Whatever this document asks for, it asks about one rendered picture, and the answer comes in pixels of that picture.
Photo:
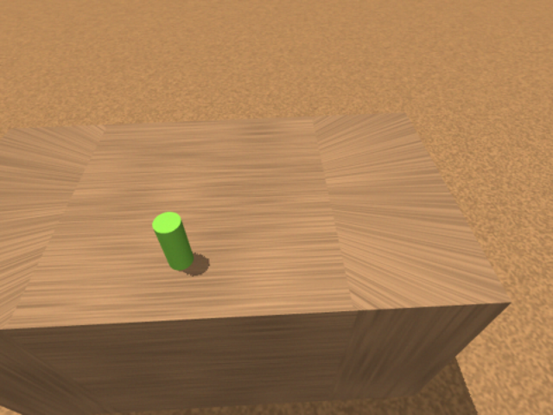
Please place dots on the can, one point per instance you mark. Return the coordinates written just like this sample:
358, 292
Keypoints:
173, 240

